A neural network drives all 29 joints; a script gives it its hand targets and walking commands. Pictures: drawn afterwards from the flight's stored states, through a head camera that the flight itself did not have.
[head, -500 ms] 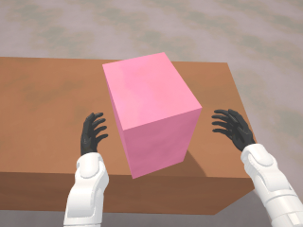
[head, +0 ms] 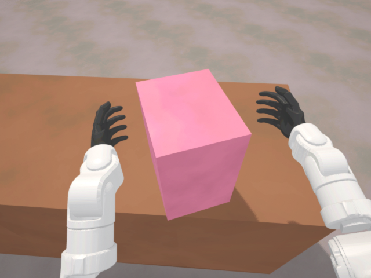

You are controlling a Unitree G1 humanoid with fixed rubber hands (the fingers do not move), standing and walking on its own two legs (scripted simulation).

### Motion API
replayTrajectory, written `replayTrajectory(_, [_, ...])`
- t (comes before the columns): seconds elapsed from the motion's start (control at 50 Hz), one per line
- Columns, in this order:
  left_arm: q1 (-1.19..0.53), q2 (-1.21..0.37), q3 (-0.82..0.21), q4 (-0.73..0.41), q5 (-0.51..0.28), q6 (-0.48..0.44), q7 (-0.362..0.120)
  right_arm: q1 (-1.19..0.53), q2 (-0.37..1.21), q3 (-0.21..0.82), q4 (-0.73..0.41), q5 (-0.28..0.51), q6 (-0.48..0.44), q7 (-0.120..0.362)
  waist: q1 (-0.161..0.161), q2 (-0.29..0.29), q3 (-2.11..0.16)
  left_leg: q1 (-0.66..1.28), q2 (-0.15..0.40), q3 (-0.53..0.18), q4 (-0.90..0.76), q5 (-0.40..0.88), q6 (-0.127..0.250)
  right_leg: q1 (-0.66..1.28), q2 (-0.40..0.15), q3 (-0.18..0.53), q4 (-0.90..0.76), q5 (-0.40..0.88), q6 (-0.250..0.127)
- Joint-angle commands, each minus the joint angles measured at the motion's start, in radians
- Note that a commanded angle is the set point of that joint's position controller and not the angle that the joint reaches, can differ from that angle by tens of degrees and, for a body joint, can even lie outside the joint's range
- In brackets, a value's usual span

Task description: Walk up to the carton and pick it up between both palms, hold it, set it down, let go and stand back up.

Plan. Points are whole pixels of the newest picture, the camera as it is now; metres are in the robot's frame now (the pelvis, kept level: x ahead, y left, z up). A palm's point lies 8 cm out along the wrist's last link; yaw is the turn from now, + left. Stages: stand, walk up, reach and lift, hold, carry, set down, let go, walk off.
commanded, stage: reach and lift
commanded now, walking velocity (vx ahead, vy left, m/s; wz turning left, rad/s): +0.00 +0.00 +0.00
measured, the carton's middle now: (187, 148) +0.41 +0.04 +0.02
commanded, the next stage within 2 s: none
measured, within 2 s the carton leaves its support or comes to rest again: neither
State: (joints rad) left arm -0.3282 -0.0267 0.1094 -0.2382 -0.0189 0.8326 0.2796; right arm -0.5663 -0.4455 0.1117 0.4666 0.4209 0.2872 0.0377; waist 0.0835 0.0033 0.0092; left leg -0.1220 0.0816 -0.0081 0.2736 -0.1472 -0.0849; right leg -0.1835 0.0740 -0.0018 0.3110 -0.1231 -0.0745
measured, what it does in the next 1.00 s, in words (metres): stands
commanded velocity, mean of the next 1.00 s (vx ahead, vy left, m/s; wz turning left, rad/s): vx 0.00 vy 0.00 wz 0.00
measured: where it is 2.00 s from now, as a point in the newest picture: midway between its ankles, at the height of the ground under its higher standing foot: outside the picture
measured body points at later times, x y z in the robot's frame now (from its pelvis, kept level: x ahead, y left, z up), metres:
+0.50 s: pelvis +0.01 +0.01 +0.00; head +0.02 +0.00 +0.45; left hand +0.35 +0.22 +0.18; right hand +0.47 -0.15 +0.18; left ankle +0.00 +0.17 -0.75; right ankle +0.03 -0.07 -0.75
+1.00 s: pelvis +0.01 +0.01 +0.00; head +0.04 -0.01 +0.45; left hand +0.38 +0.23 +0.17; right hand +0.50 -0.12 +0.18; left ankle +0.00 +0.17 -0.75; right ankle +0.03 -0.07 -0.75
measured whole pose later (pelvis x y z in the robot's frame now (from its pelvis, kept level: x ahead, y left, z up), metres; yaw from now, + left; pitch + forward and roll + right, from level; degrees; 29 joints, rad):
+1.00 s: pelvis +0.01 +0.01 +0.00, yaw +1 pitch +3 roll +0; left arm -0.67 0.01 0.18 0.14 -0.01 0.75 0.22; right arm -1.01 -0.46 0.17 0.91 0.42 0.30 0.07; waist 0.16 0.03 -0.02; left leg -0.20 0.07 -0.03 0.32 -0.17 -0.08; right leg -0.24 0.07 -0.01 0.32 -0.14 -0.06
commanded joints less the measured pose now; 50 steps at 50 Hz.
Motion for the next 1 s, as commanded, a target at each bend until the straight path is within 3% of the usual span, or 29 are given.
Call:
replayTrajectory(0.0, [-0.295, 0.051, 0.005, -0.133, 0.010, -0.014, -0.007, -0.413, -0.173, -0.075, -0.120, 0.012, -0.023, -0.008, 0.004, -0.077, -0.310, 0.033, -0.065, 0.041, 0.006, 0.170, 0.062, 0.178, -0.019, 0.035, -0.011, 0.216, 0.074])
replayTrajectory(0.04, [-0.347, 0.073, 0.019, -0.144, 0.006, -0.013, -0.010, -0.451, -0.179, -0.069, -0.114, 0.023, -0.023, -0.012, 0.000, -0.079, -0.348, 0.042, -0.070, 0.042, 0.007, 0.159, 0.062, 0.187, -0.023, 0.027, -0.004, 0.220, 0.073])
replayTrajectory(0.1, [-0.324, 0.054, 0.024, -0.110, 0.015, -0.002, -0.011, -0.471, -0.196, -0.054, -0.078, 0.034, -0.015, -0.004, 0.018, -0.069, -0.356, 0.048, -0.062, 0.037, 0.015, 0.210, 0.055, 0.199, -0.018, 0.030, -0.004, 0.264, 0.075])
replayTrajectory(0.16, [-0.427, 0.080, 0.028, -0.165, 0.004, -0.005, -0.013, -0.561, -0.219, -0.059, -0.098, 0.056, -0.018, -0.002, 0.020, -0.052, -0.411, 0.039, -0.065, 0.040, 0.018, 0.229, 0.049, 0.219, -0.012, 0.025, 0.006, 0.307, 0.079])
replayTrajectory(0.18, [-0.373, 0.076, 0.042, -0.142, 0.006, 0.003, -0.013, -0.528, -0.217, -0.031, -0.106, 0.068, -0.014, 0.000, 0.038, -0.072, -0.422, 0.036, -0.067, 0.046, 0.023, 0.258, 0.052, 0.242, -0.006, 0.027, 0.014, 0.337, 0.078])
replayTrajectory(0.2, [-0.401, 0.083, 0.025, -0.150, 0.005, 0.005, -0.013, -0.546, -0.219, -0.038, -0.086, 0.063, -0.013, 0.000, 0.015, -0.068, -0.422, 0.035, -0.066, 0.041, 0.029, 0.266, 0.047, 0.234, -0.008, 0.022, 0.017, 0.358, 0.083])
replayTrajectory(0.26, [-0.448, 0.092, 0.031, -0.160, -0.011, 0.004, -0.014, -0.605, -0.229, -0.041, -0.100, 0.074, -0.004, 0.000, 0.029, -0.069, -0.463, 0.024, -0.065, 0.043, 0.033, 0.261, 0.046, 0.229, -0.005, 0.028, 0.022, 0.357, 0.079])
replayTrajectory(0.3, [-0.452, 0.106, 0.031, -0.155, -0.005, 0.008, -0.020, -0.607, -0.239, -0.039, -0.094, 0.074, -0.004, -0.001, 0.023, -0.056, -0.486, 0.037, -0.067, 0.043, 0.042, 0.310, 0.038, 0.255, -0.003, 0.025, 0.029, 0.424, 0.079])
replayTrajectory(0.32, [-0.457, 0.106, 0.033, -0.146, -0.005, 0.008, -0.021, -0.613, -0.239, -0.047, -0.059, 0.069, 0.000, -0.001, 0.016, -0.037, -0.477, 0.026, -0.071, 0.035, 0.043, 0.304, 0.037, 0.251, -0.009, 0.032, 0.027, 0.423, 0.080])
replayTrajectory(0.34, [-0.456, 0.111, 0.050, -0.118, 0.004, 0.011, -0.024, -0.626, -0.233, -0.033, -0.054, 0.080, 0.000, 0.001, 0.042, -0.044, -0.472, 0.019, -0.074, 0.037, 0.038, 0.283, 0.041, 0.254, -0.011, 0.034, 0.025, 0.426, 0.085])
replayTrajectory(0.42, [-0.502, 0.094, 0.040, -0.053, -0.013, 0.015, -0.019, -0.672, -0.243, -0.030, 0.023, 0.069, 0.018, 0.016, 0.039, -0.060, -0.459, 0.007, -0.063, 0.030, 0.022, 0.220, 0.046, 0.224, -0.006, 0.024, 0.010, 0.302, 0.079])
replayTrajectory(0.44, [-0.612, 0.116, 0.039, -0.075, -0.024, 0.011, -0.016, -0.754, -0.257, -0.056, 0.029, 0.066, 0.018, 0.018, 0.043, -0.038, -0.456, 0.018, -0.062, 0.035, 0.022, 0.211, 0.039, 0.173, -0.003, 0.016, 0.005, 0.255, 0.075])
replayTrajectory(0.46, [-0.548, 0.119, 0.055, -0.010, -0.020, 0.013, -0.013, -0.709, -0.240, -0.018, 0.065, 0.079, 0.025, 0.021, 0.055, -0.066, -0.439, 0.013, -0.064, 0.034, 0.024, 0.212, 0.046, 0.183, -0.002, 0.016, 0.004, 0.253, 0.074])
replayTrajectory(0.5, [-0.600, 0.120, 0.046, 0.046, -0.023, 0.009, -0.017, -0.762, -0.243, -0.027, 0.110, 0.059, 0.025, 0.027, 0.051, -0.065, -0.422, 0.005, -0.062, 0.029, 0.027, 0.199, 0.045, 0.168, -0.002, 0.014, 0.001, 0.227, 0.073])
replayTrajectory(0.52, [-0.584, 0.115, 0.053, 0.057, -0.020, -0.001, -0.017, -0.763, -0.228, -0.025, 0.125, 0.059, 0.026, 0.032, 0.067, -0.077, -0.407, 0.000, -0.059, 0.031, 0.020, 0.178, 0.048, 0.167, -0.001, 0.017, -0.003, 0.193, 0.074])
replayTrajectory(0.58, [-0.689, 0.136, 0.042, 0.019, -0.031, -0.004, -0.010, -0.851, -0.235, -0.040, 0.133, 0.054, 0.022, 0.039, 0.076, -0.025, -0.481, 0.004, -0.061, 0.030, 0.028, 0.211, 0.039, 0.189, -0.001, 0.017, 0.010, 0.218, 0.075])
replayTrajectory(0.6, [-0.655, 0.141, 0.044, 0.088, -0.029, -0.002, -0.011, -0.833, -0.244, -0.039, 0.163, 0.042, 0.021, 0.036, 0.055, -0.057, -0.473, -0.015, -0.067, 0.034, 0.036, 0.206, 0.043, 0.202, -0.005, 0.019, 0.018, 0.255, 0.077])
replayTrajectory(0.62, [-0.722, 0.152, 0.048, 0.070, -0.043, -0.013, -0.012, -0.891, -0.237, -0.034, 0.163, 0.050, 0.017, 0.035, 0.075, -0.066, -0.485, -0.039, -0.067, 0.035, 0.035, 0.201, 0.042, 0.209, -0.009, 0.026, 0.028, 0.269, 0.082])
replayTrajectory(0.68, [-0.750, 0.184, 0.053, 0.112, -0.042, -0.038, -0.015, -0.918, -0.213, 0.000, 0.163, 0.061, 0.015, 0.030, 0.081, -0.081, -0.513, -0.103, -0.073, 0.033, 0.048, 0.169, 0.050, 0.261, -0.028, 0.041, 0.048, 0.317, 0.091])
replayTrajectory(0.7, [-0.752, 0.176, 0.057, 0.108, -0.044, -0.041, -0.011, -0.917, -0.221, -0.010, 0.177, 0.056, 0.017, 0.034, 0.089, -0.079, -0.541, -0.095, -0.072, 0.036, 0.041, 0.187, 0.043, 0.271, -0.023, 0.035, 0.056, 0.327, 0.094])
replayTrajectory(0.72, [-0.727, 0.190, 0.070, 0.196, -0.036, -0.038, -0.015, -0.920, -0.213, 0.009, 0.206, 0.060, 0.022, 0.030, 0.095, -0.103, -0.490, -0.111, -0.075, 0.038, 0.037, 0.159, 0.051, 0.263, -0.022, 0.038, 0.048, 0.294, 0.095])
replayTrajectory(0.78, [-0.754, 0.171, 0.055, 0.173, -0.038, -0.054, -0.028, -0.912, -0.205, 0.004, 0.233, 0.042, 0.018, 0.022, 0.077, -0.088, -0.518, -0.087, -0.071, 0.031, 0.052, 0.208, 0.041, 0.280, -0.025, 0.035, 0.049, 0.355, 0.099])
replayTrajectory(0.8, [-0.719, 0.172, 0.067, 0.209, -0.036, -0.057, -0.032, -0.904, -0.203, -0.002, 0.257, 0.038, 0.018, 0.022, 0.088, -0.105, -0.509, -0.101, -0.073, 0.031, 0.046, 0.206, 0.041, 0.288, -0.025, 0.042, 0.052, 0.373, 0.100])
replayTrajectory(0.84, [-0.707, 0.156, 0.071, 0.206, -0.021, -0.068, -0.043, -0.875, -0.179, 0.027, 0.290, 0.032, 0.016, 0.025, 0.087, -0.095, -0.495, -0.104, -0.078, 0.033, 0.038, 0.221, 0.041, 0.321, -0.031, 0.045, 0.059, 0.428, 0.107])
replayTrajectory(0.86, [-0.662, 0.153, 0.074, 0.264, -0.001, -0.078, -0.050, -0.861, -0.170, 0.031, 0.324, 0.028, 0.009, 0.023, 0.079, -0.097, -0.450, -0.130, -0.079, 0.035, 0.043, 0.206, 0.043, 0.311, -0.037, 0.051, 0.067, 0.437, 0.113])
replayTrajectory(0.88, [-0.679, 0.137, 0.070, 0.239, -0.009, -0.093, -0.055, -0.864, -0.166, 0.016, 0.317, 0.017, 0.001, 0.029, 0.090, -0.089, -0.485, -0.100, -0.075, 0.032, 0.039, 0.238, 0.039, 0.311, -0.023, 0.036, 0.067, 0.418, 0.098])
replayTrajectory(0.9, [-0.670, 0.139, 0.082, 0.204, 0.002, -0.100, -0.054, -0.866, -0.162, 0.003, 0.273, 0.009, -0.011, 0.027, 0.081, -0.086, -0.498, -0.086, -0.080, 0.034, 0.048, 0.254, 0.037, 0.315, -0.027, 0.034, 0.060, 0.458, 0.101])
replayTrajectory(0.92, [-0.622, 0.130, 0.073, 0.241, 0.017, -0.110, -0.058, -0.835, -0.148, 0.010, 0.330, 0.000, -0.016, 0.028, 0.072, -0.082, -0.458, -0.098, -0.080, 0.033, 0.052, 0.258, 0.035, 0.305, -0.024, 0.032, 0.062, 0.466, 0.112])
replayTrajectory(0.98, [-0.589, 0.092, 0.064, 0.269, 0.036, -0.166, -0.068, -0.788, -0.118, -0.014, 0.369, -0.038, -0.051, 0.040, 0.074, -0.066, -0.433, -0.088, -0.079, 0.035, 0.040, 0.247, 0.042, 0.268, -0.021, 0.020, 0.060, 0.395, 0.104])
